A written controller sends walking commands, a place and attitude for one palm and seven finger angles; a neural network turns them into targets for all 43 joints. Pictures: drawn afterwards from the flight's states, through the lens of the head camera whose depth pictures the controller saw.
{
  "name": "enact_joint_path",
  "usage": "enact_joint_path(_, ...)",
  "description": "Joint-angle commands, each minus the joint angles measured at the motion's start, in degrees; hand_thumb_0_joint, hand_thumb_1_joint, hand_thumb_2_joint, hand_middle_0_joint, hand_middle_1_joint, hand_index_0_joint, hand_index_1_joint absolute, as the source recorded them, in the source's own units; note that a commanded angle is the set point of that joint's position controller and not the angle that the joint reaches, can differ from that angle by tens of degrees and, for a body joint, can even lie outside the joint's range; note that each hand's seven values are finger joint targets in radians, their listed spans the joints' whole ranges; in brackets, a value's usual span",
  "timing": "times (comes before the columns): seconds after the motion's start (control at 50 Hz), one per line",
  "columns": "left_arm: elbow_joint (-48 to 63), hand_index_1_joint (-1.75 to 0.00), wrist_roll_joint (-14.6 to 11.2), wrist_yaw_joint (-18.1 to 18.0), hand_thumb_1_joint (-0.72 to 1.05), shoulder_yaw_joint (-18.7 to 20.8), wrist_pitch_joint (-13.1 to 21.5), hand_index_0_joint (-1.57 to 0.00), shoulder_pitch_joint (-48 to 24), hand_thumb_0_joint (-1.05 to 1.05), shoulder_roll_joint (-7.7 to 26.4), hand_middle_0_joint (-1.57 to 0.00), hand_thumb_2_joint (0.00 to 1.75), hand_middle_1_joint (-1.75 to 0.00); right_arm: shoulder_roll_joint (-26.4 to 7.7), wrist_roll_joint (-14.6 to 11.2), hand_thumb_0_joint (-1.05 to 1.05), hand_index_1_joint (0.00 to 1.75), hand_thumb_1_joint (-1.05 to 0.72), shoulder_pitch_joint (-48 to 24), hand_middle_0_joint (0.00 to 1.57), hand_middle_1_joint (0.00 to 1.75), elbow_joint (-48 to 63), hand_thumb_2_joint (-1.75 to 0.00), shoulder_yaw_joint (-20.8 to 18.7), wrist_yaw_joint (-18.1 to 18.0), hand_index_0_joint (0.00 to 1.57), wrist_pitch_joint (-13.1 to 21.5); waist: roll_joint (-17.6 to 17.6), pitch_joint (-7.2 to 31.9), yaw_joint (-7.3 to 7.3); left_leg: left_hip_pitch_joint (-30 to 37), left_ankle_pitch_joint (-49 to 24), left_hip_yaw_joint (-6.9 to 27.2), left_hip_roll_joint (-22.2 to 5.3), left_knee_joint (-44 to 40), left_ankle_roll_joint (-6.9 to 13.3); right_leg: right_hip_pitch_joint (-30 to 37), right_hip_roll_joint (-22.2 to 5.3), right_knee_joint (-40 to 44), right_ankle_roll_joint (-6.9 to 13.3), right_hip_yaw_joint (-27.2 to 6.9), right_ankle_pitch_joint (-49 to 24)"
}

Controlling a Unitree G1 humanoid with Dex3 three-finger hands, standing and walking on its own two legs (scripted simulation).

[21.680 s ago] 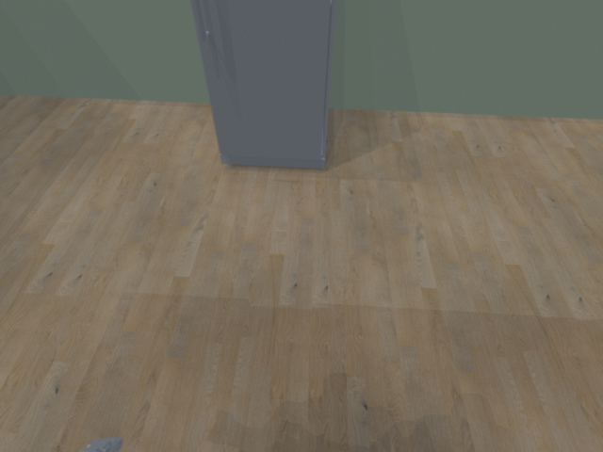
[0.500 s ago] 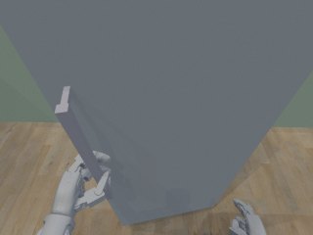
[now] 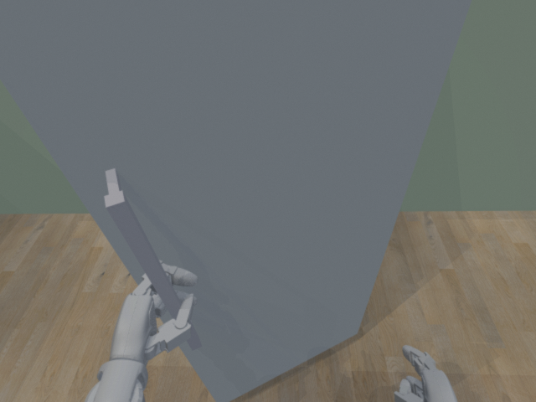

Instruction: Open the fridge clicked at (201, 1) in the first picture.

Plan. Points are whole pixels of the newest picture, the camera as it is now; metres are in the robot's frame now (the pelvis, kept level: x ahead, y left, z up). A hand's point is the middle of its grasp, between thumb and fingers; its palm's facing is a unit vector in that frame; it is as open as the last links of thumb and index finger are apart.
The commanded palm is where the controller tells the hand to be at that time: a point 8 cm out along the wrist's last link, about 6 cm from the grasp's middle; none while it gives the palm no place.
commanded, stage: walk backward, drawing the door open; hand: left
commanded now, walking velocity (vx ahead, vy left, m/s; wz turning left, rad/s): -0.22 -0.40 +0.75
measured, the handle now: (163, 280) +0.27 +0.15 +0.09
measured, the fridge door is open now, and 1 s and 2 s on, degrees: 27 61 69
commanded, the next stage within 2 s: stop walking and hold the door back in 1.16 s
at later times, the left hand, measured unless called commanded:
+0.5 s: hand out of the picture +0.12 +0.03 +0.06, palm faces +0.24 -0.95 -0.19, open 5.7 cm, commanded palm +0.08 +0.07 +0.06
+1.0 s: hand out of the picture +0.06 -0.10 +0.06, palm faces +0.74 -0.64 -0.20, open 5.8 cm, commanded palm +0.00 -0.09 +0.06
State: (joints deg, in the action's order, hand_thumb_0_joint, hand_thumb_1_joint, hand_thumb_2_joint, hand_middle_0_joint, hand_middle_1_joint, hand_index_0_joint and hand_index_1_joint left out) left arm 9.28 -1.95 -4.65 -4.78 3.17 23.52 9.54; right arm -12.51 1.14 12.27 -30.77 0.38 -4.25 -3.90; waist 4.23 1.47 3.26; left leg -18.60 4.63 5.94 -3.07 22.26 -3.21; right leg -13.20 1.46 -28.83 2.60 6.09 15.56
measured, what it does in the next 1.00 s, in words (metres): steps to the right, turning left: left foot, then right foot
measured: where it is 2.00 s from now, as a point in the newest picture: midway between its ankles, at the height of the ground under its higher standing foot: outside the picture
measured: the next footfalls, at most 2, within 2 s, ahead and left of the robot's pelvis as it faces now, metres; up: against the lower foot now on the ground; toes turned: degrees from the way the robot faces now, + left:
left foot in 0.38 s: -0.03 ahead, +0.07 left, +0.00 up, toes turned +15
right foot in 0.58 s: +0.02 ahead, -0.31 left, +0.00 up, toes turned +29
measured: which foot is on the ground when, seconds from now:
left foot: down 0.00-0.18, up 0.20-0.36, down 0.38-0.58, up 0.60-0.74, down 0.76-1.00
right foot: down 0.00-0.34, up 0.36-0.56, down 0.58-0.76, up 0.78-0.98, down 1.00-1.00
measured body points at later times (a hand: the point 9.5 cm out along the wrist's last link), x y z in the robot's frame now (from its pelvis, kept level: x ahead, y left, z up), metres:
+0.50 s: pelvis -0.09 -0.15 +0.00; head -0.04 -0.14 +0.44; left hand +0.11 +0.08 +0.07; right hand +0.11 -0.31 -0.12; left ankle -0.07 +0.05 -0.73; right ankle -0.02 -0.27 -0.68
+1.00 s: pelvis -0.02 -0.39 -0.02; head +0.02 -0.35 +0.43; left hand +0.02 -0.07 +0.07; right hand +0.26 -0.42 -0.12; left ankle -0.14 -0.19 -0.73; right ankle +0.13 -0.48 -0.74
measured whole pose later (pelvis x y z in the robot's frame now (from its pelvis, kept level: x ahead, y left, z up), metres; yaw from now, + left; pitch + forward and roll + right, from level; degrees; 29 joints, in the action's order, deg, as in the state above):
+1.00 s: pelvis -0.02 -0.39 -0.02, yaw +50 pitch +0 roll -2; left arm 13.0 0.7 -2.4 -1.8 3.5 9.8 11.7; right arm -9.2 1.0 11.3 -34.9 -0.8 -4.2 7.8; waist 1.7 -7.6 0.5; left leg -24.5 17.7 10.1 -8.9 35.1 -3.6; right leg -19.4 -2.9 -34.4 -2.8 0.1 18.1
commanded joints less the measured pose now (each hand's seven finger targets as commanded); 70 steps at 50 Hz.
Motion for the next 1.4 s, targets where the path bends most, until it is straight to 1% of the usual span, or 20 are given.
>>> enact_joint_path(0.0,14.9,-1.40,1.0,-0.2,0.90,1.6,3.8,-0.45,-6.3,0.00,4.8,-0.45,0.90,-1.40,-4.1,0.3,0.00,0.30,-0.90,-8.5,0.20,0.30,7.0,-0.90,-2.0,-0.9,0.20,5.0,0.5,0.7,0.10,3.5,18.7,4.2,2.7,-6.8,3.8,-9.2,2.5,6.9,-4.5,-1.8,14.2)
enact_joint_path(0.1,17.1,-1.40,1.1,0.0,0.90,3.2,3.2,-0.45,-3.4,0.00,5.3,-0.45,0.90,-1.40,-3.2,1.2,0.00,0.30,-0.90,-11.4,0.20,0.30,4.3,-0.90,-2.9,-0.9,0.20,7.3,2.7,2.8,-1.53,-8.5,23.2,10.5,2.0,-10.2,5.4,2.0,3.3,2.3,-3.1,-5.2,11.3)
enact_joint_path(0.22,14.5,-1.40,4.1,0.4,0.90,2.3,1.6,-0.45,-13.8,0.00,4.7,-0.45,0.90,-1.40,-0.5,1.0,0.00,0.30,-0.90,-5.1,0.20,0.30,-0.7,-0.90,-3.3,-2.2,0.20,10.0,-14.8,1.7,0.36,-3.7,20.1,-11.4,4.4,46.6,0.9,-19.8,-16.1,21.0,1.5,-4.3,19.8)
enact_joint_path(0.3,14.6,-1.40,4.5,1.5,0.90,-1.7,5.4,-0.45,-18.4,0.00,1.1,-0.45,0.90,-1.40,-1.4,1.4,0.00,0.30,-0.90,-0.1,0.20,0.30,-3.4,-0.90,-1.6,-3.8,0.20,16.3,-2.3,-4.9,4.10,13.2,13.2,-9.1,0.4,3.3,4.2,-19.8,-2.8,-0.2,-10.2,9.9,-6.8)
enact_joint_path(0.34,17.2,-1.40,5.7,1.5,0.90,-1.7,8.7,-0.45,-15.1,0.00,1.3,-0.45,0.90,-1.40,-7.6,3.8,0.00,0.30,-0.90,-3.4,0.20,0.30,1.5,-0.90,-3.4,-1.7,0.20,16.8,15.0,4.0,-0.60,15.0,2.9,43.7,-30.8,-15.3,15.6,-27.4,-1.8,-48.1,-8.4,-11.2,12.4)
enact_joint_path(0.5,19.6,-1.40,3.5,1.3,0.90,-1.1,6.9,-0.45,-21.4,0.00,0.9,-0.45,0.90,-1.40,-4.8,0.4,0.00,0.30,-0.90,-5.4,0.20,0.30,0.0,-0.90,-4.4,-0.7,0.20,16.0,4.9,9.0,-0.58,-2.9,25.7,5.0,-2.3,-3.3,4.1,7.5,4.7,1.2,-5.8,1.2,7.0)
enact_joint_path(0.56,24.5,-1.40,3.6,1.0,0.90,1.9,7.8,-0.45,-24.4,0.00,4.9,-0.45,0.90,-1.40,0.6,0.0,0.00,0.30,-0.90,-3.9,0.20,0.30,-0.4,-0.90,-3.8,-0.1,0.20,14.6,-4.0,10.2,1.43,2.6,13.7,-9.6,6.4,21.3,0.2,-2.5,-7.8,8.1,-0.4,-2.7,-3.3)
enact_joint_path(0.6,18.3,-1.40,3.3,1.6,0.90,4.3,5.4,-0.45,-22.0,0.00,5.8,-0.45,0.90,-1.40,-2.1,-0.8,0.00,0.30,-0.90,-6.8,0.20,0.30,0.2,-0.90,-6.1,-1.7,0.20,15.2,-22.0,9.0,-2.57,-2.8,25.1,-9.1,5.4,47.1,0.6,-9.4,-18.0,13.4,7.5,-14.3,3.9)
enact_joint_path(0.7,14.8,-1.40,2.6,3.0,0.90,0.0,7.7,-0.45,-23.0,0.00,0.5,-0.45,0.90,-1.40,-1.6,0.6,0.00,0.30,-0.90,-4.1,0.20,0.30,0.5,-0.90,-3.2,-3.8,0.20,16.3,-9.4,3.7,1.02,4.3,15.4,-7.8,-0.9,13.1,2.8,-4.3,-12.6,-13.1,5.0,0.2,-24.7)
enact_joint_path(0.74,18.7,-1.40,2.8,3.4,0.90,-1.2,9.6,-0.45,-23.5,0.00,-0.7,-0.45,0.90,-1.40,-6.6,2.2,0.00,0.30,-0.90,-2.9,0.20,0.30,1.8,-0.90,-4.8,-3.0,0.20,17.1,10.4,6.7,0.75,29.7,-29.3,31.7,-27.4,-4.8,13.6,-32.9,-1.0,-39.2,-5.9,-2.2,15.8)
enact_joint_path(0.76,20.4,-1.40,4.7,3.0,0.90,0.5,10.9,-0.45,-24.3,0.00,1.4,-0.45,0.90,-1.40,-7.9,2.5,0.00,0.30,-0.90,-3.2,0.20,0.30,1.6,-0.90,-4.4,-1.3,0.20,15.9,2.8,6.6,0.34,28.3,-26.3,35.3,-31.2,-5.7,17.7,-31.5,-3.2,-44.5,-6.7,-11.7,15.4)
enact_joint_path(0.92,18.2,-1.40,2.7,1.7,0.90,4.0,5.8,-0.45,-21.9,0.00,2.0,-0.45,0.90,-1.40,-5.0,-1.0,0.00,0.30,-0.90,-7.3,0.20,0.30,3.1,-0.90,-4.1,-0.9,0.20,14.1,9.6,5.6,-3.00,-12.5,27.7,1.2,-7.0,-0.7,5.5,12.0,1.6,-5.4,-6.2,1.0,0.5)
enact_joint_path(0.98,22.8,-1.40,3.2,0.6,0.90,9.0,5.3,-0.45,-26.3,0.00,9.8,-0.45,0.90,-1.40,0.0,-1.2,0.00,0.30,-0.90,-6.2,0.20,0.30,3.0,-0.90,-3.5,-0.9,0.20,13.8,-17.5,7.4,-2.62,-9.8,28.4,-12.4,5.8,39.9,0.0,-0.8,-14.6,14.5,2.0,-13.5,7.5)
enact_joint_path(1.04,18.8,-1.40,2.4,1.1,0.90,9.9,5.2,-0.45,-24.0,0.00,9.0,-0.45,0.90,-1.40,-1.2,-0.2,0.00,0.30,-0.90,-8.1,0.20,0.30,2.9,-0.90,-4.4,-2.0,0.20,14.3,-20.7,5.2,-3.53,-12.2,31.8,-7.6,1.0,55.5,1.5,-1.9,-21.3,8.4,10.7,-16.4,-8.4)
enact_joint_path(1.14,17.6,-1.40,0.7,0.8,0.90,9.3,6.6,-0.45,-21.0,0.00,6.2,-0.45,0.90,-1.40,-1.5,0.3,0.00,0.30,-0.90,-4.8,0.20,0.30,3.0,-0.90,-2.8,-3.0,0.20,13.3,-14.4,7.8,-0.83,4.4,19.3,-13.5,1.0,15.1,2.1,-2.9,-13.7,-6.5,5.0,-0.1,-19.2)
enact_joint_path(1.16,18.8,-1.40,0.7,1.0,0.90,8.4,6.7,-0.45,-22.8,0.00,5.8,-0.45,0.90,-1.40,-2.2,0.3,0.00,0.30,-0.90,-2.0,0.20,0.30,2.8,-0.90,-3.2,-3.2,0.20,13.8,-10.5,8.0,0.86,15.0,11.0,-10.1,-2.5,5.1,3.1,-11.9,-12.6,-15.2,2.7,1.2,-12.2)
enact_joint_path(1.2,18.1,-1.40,2.6,1.0,0.90,6.8,8.0,-0.45,-20.9,0.00,4.8,-0.45,0.90,-1.40,-6.9,1.5,0.00,0.30,-0.90,-3.0,0.20,0.30,3.9,-0.90,-3.9,-2.8,0.20,13.4,10.4,6.4,-0.66,25.9,-21.2,36.9,-32.7,-7.4,16.2,-31.7,-4.5,-38.5,-6.4,-5.1,18.4)
enact_joint_path(1.22,19.6,-1.40,3.2,1.2,0.90,8.5,9.1,-0.45,-20.0,0.00,6.3,-0.45,0.90,-1.40,-6.7,2.0,0.00,0.30,-0.90,-4.2,0.20,0.30,3.3,-0.90,-3.4,-2.1,0.20,13.4,3.0,7.4,-0.34,22.7,-8.6,36.8,-31.8,-8.7,15.8,-30.4,-4.5,-41.4,-6.1,-12.0,11.7)
enact_joint_path(1.3,13.1,-1.40,2.3,-0.2,0.90,7.2,5.5,-0.45,-36.1,0.00,5.8,-0.45,0.90,-1.40,-6.1,-0.6,0.00,0.30,-0.90,-5.7,0.20,0.30,1.3,-0.90,-3.0,-1.4,0.20,11.7,15.4,1.9,-3.30,2.2,7.5,-1.8,-12.5,-2.0,10.4,-12.3,-6.5,-26.3,-6.2,-6.7,1.4)
enact_joint_path(1.38,-6.0,-1.40,1.2,-3.1,0.90,12.6,3.7,-0.45,-48.8,0.00,11.9,-0.45,0.90,-1.40,-6.3,-2.6,0.00,0.30,-0.90,-2.2,0.20,0.30,2.0,-0.90,-2.2,-1.9,0.20,10.9,2.8,6.9,-4.35,-4.3,25.6,-8.1,-3.3,12.7,6.2,5.9,-1.1,-2.5,-7.5,1.4,2.6)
